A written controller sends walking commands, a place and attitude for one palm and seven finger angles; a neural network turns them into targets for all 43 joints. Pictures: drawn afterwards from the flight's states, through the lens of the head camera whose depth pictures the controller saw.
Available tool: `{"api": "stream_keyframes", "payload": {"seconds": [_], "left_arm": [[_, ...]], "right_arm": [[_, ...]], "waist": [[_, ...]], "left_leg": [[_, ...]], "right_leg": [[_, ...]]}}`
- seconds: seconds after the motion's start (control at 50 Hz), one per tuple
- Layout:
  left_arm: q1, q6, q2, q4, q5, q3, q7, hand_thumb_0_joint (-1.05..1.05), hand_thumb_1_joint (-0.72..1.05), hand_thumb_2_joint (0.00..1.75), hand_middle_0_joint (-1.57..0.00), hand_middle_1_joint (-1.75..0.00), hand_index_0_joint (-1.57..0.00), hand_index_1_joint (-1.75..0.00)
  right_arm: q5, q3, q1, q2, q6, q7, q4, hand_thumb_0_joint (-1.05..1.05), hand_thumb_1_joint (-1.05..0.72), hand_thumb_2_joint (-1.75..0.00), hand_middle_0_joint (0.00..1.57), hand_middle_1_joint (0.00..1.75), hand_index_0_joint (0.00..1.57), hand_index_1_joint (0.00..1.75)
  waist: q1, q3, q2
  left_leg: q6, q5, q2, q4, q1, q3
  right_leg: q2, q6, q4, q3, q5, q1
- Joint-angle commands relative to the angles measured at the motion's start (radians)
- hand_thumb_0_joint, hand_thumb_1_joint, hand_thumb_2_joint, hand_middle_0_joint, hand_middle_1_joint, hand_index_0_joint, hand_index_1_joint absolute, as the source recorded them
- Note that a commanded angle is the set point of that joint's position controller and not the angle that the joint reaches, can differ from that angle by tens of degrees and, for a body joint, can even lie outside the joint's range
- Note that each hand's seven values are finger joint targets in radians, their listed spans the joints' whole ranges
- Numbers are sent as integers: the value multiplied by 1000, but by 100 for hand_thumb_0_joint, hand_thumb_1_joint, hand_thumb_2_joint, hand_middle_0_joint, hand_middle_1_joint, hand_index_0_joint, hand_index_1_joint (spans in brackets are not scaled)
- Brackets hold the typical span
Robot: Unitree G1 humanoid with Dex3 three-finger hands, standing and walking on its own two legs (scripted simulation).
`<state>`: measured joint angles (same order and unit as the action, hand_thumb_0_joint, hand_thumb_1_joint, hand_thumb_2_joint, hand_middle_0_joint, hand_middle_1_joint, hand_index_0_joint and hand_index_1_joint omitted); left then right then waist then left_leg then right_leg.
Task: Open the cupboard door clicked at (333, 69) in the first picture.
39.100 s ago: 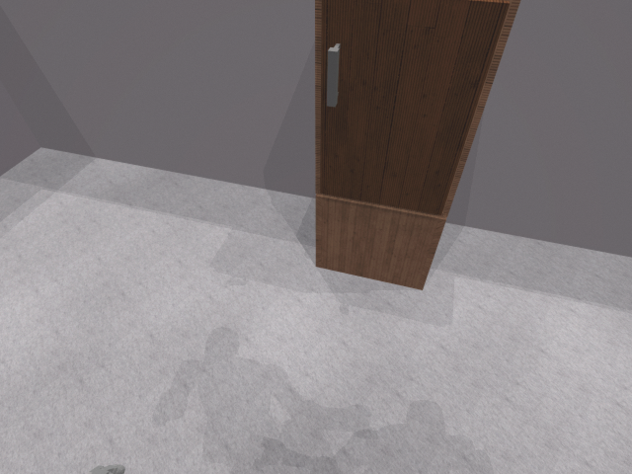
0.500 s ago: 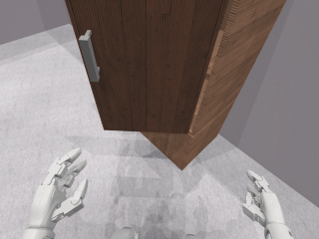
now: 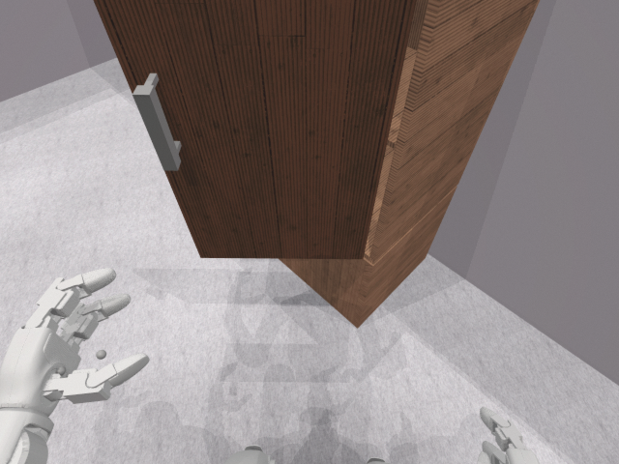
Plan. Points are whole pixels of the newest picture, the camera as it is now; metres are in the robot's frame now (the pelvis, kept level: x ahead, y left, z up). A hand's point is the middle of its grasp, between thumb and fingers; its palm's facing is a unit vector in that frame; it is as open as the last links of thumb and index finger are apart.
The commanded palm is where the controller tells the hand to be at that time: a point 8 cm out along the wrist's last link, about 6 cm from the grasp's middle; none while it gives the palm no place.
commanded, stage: raise the hand with hooked fingers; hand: left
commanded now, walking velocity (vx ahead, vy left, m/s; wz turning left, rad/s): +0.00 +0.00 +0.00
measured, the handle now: (162, 123) +0.57 +0.26 +0.12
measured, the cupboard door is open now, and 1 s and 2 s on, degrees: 44 44 44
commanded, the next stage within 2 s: move the hooked fingers beside the handle in 1.24 s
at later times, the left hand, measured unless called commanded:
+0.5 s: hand (53, 296) +0.27 +0.29 +0.11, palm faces +0.07 -1.00 -0.05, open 13.8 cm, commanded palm +0.24 +0.34 +0.12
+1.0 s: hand (51, 256) +0.31 +0.30 +0.14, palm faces +0.07 -1.00 -0.03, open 14.0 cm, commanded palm +0.27 +0.34 +0.14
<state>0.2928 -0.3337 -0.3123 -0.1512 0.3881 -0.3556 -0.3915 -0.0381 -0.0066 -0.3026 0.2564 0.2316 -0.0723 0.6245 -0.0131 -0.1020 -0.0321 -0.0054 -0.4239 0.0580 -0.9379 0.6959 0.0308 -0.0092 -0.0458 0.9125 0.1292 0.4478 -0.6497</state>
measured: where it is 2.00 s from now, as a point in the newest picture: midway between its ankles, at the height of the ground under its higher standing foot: outside the picture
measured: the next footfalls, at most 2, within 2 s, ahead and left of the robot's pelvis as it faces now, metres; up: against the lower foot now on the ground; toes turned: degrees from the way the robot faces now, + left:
none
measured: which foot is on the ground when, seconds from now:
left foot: down 0.00-1.00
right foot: down 0.00-1.00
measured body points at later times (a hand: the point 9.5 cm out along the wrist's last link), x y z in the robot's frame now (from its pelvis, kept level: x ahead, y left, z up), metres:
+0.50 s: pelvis +0.01 +0.03 +0.02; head +0.03 +0.04 +0.47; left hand +0.26 +0.35 +0.12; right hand +0.19 -0.19 -0.05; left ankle +0.02 +0.12 -0.69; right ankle +0.01 -0.09 -0.69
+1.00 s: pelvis +0.01 +0.02 +0.04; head +0.03 +0.02 +0.48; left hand +0.30 +0.35 +0.14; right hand +0.16 -0.23 -0.04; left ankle +0.02 +0.12 -0.69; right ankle +0.01 -0.09 -0.69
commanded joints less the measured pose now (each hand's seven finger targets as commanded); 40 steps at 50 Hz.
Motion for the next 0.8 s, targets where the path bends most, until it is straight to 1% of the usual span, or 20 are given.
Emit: {"api": "stream_keyframes", "payload": {"seconds": [0.0,0.02,0.04,0.08,0.1,0.14,0.18,0.22,0.26,0.28,0.3,0.38,0.44,0.58,0.62,0.68,0.72,0.74,0.76,0.78], "left_arm": [[-117,-84,-197,182,9,-79,-15,0,-13,46,-27,-96,-27,-96],[-115,-83,-197,176,7,-80,-15,0,-15,45,-27,-98,-27,-98],[-128,-83,-203,184,7,-84,-11,0,-17,44,-28,-99,-28,-99],[-170,-79,-228,209,3,-92,0,0,-22,42,-28,-102,-28,-102],[-182,-76,-228,218,0,-90,4,0,-24,41,-28,-103,-28,-103],[-190,-63,-219,206,-3,-87,19,0,-29,39,-29,-107,-29,-107],[-212,-47,-242,201,-6,-102,25,0,-34,37,-29,-110,-29,-110],[-224,-22,-228,194,-13,-88,25,0,-38,35,-29,-112,-29,-112],[-258,10,-229,170,-20,-82,24,0,-43,33,-29,-115,-29,-115],[-284,29,-239,148,-18,-86,16,0,-45,32,-30,-117,-30,-117],[-317,40,-240,153,-22,-79,10,0,-48,31,-30,-118,-30,-118],[-396,72,-273,163,-30,-97,6,0,-50,30,-30,-120,-30,-120],[-438,91,-273,131,-31,-100,-2,0,-50,30,-30,-120,-30,-120],[-570,132,-335,79,-39,-124,-28,0,-50,30,-30,-120,-30,-120],[-583,141,-356,52,-34,-149,-34,0,-50,30,-30,-120,-30,-120],[-623,152,-380,13,-27,-163,-47,0,-50,30,-30,-120,-30,-120],[-664,159,-392,3,-31,-167,-53,0,-50,30,-30,-120,-30,-120],[-635,163,-371,-27,-29,-158,-57,0,-50,30,-30,-120,-30,-120],[-611,166,-350,-38,-29,-142,-61,0,-50,30,-30,-120,-30,-120],[-594,167,-350,-38,-29,-138,-65,0,-50,30,-30,-120,-30,-120]], "right_arm": [[-9,52,80,140,81,-12,-175,0,-90,-90,20,30,20,30],[-11,54,77,142,83,-15,-173,0,-90,-90,20,30,20,30],[-11,53,74,143,86,-17,-173,0,-90,-90,20,30,20,30],[-11,49,76,148,89,-19,-175,0,-90,-90,20,30,20,30],[-10,48,76,146,89,-19,-177,0,-90,-90,20,30,20,30],[-12,45,74,146,87,-21,-176,0,-90,-90,20,30,20,30],[-10,41,71,151,86,-20,-178,0,-90,-90,20,30,20,30],[-12,37,75,148,79,-18,-184,0,-90,-90,20,30,20,30],[-15,32,80,150,74,-20,-186,0,-90,-90,20,30,20,30],[-13,28,78,154,68,-21,-189,0,-90,-90,20,30,20,30],[-17,27,82,153,65,-23,-189,0,-90,-90,20,30,20,30],[-14,18,84,150,65,-29,-192,0,-90,-90,20,30,20,30],[-15,14,86,149,59,-31,-184,0,-90,-90,20,30,20,30],[-16,2,93,151,49,-41,-176,0,-90,-90,20,30,20,30],[-17,3,90,152,47,-44,-172,0,-90,-90,20,30,20,30],[-18,2,92,156,43,-48,-166,0,-90,-90,20,30,20,30],[-21,3,90,157,42,-50,-164,0,-90,-90,20,30,20,30],[-21,5,87,156,41,-48,-164,0,-90,-90,20,30,20,30],[-23,6,86,156,42,-46,-167,0,-90,-90,20,30,20,30],[-22,8,83,158,41,-42,-170,0,-90,-90,20,30,20,30]], "waist": [[21,-158,37],[23,-158,13],[25,-161,15],[32,-154,-36],[31,-169,-41],[27,-153,-43],[35,-156,-51],[32,-154,-66],[29,-122,-72],[27,-102,-53],[22,-110,-56],[32,-143,-78],[26,-141,-38],[31,-139,-85],[30,-162,-56],[30,-143,-43],[28,-156,-73],[27,-156,-51],[31,-148,-57],[36,-152,-47]], "left_leg": [[35,199,-57,122,-98,-40],[35,199,-56,135,-121,-37],[36,202,-56,148,-136,-40],[35,203,-53,176,-174,-46],[36,209,-54,189,-196,-45],[34,209,-52,212,-222,-49],[32,235,-50,225,-243,-55],[29,243,-49,243,-267,-53],[25,220,-46,264,-271,-62],[25,221,-44,270,-273,-67],[25,221,-43,276,-289,-67],[20,268,-40,297,-348,-82],[16,282,-36,313,-363,-90],[11,313,-37,344,-414,-98],[16,314,-39,347,-421,-90],[19,317,-41,354,-419,-85],[19,328,-42,361,-437,-82],[19,331,-43,361,-433,-82],[19,340,-43,360,-431,-82],[21,360,-43,357,-434,-78]], "right_leg": [[-18,57,-223,-175,-154,167],[-14,52,-227,-165,-145,163],[-10,48,-228,-152,-145,166],[3,34,-221,-125,-145,167],[4,34,-222,-116,-162,174],[12,33,-223,-90,-175,166],[19,26,-219,-79,-212,189],[20,28,-226,-68,-230,188],[22,25,-237,-58,-206,177],[27,22,-242,-56,-211,180],[27,24,-250,-57,-213,181],[30,16,-255,-50,-249,211],[31,20,-266,-41,-260,214],[29,11,-299,-47,-275,245],[27,16,-313,-51,-289,262],[26,13,-329,-55,-302,284],[23,14,-336,-57,-310,281],[23,15,-337,-54,-314,287],[22,15,-337,-54,-319,284],[22,11,-337,-56,-337,300]]}}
